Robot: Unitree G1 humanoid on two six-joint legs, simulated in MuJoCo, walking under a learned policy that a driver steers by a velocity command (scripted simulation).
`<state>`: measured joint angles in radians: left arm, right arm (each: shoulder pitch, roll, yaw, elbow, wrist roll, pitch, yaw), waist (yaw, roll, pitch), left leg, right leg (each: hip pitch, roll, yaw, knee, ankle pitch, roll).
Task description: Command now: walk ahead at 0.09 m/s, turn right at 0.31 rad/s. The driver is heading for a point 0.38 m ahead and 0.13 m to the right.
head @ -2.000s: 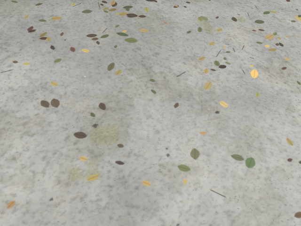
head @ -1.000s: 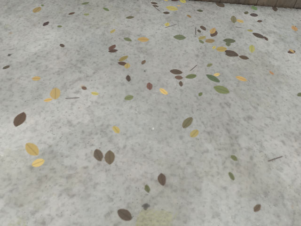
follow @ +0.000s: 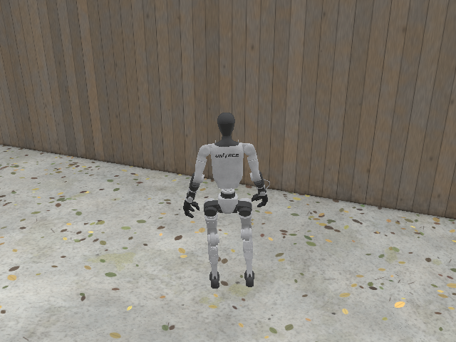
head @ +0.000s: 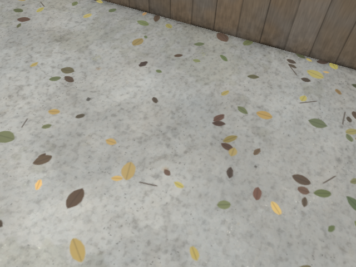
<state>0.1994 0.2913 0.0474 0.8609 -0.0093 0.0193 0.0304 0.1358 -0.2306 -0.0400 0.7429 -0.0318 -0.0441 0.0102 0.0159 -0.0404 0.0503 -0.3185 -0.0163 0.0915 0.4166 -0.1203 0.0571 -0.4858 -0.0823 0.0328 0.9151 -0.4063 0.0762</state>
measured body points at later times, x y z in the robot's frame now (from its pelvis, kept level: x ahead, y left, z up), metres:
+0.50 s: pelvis +0.11 -0.06 +0.01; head +0.13 -0.11 +0.46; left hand +0.19 +0.21 -0.09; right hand +0.24 -0.37 -0.09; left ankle +0.29 +0.08 -0.68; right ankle +0.01 -0.13 -0.74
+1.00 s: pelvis +0.30 -0.08 +0.00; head +0.33 -0.09 +0.45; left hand +0.53 +0.11 -0.11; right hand +0.30 -0.36 -0.13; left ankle +0.38 +0.01 -0.74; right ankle +0.28 -0.23 -0.73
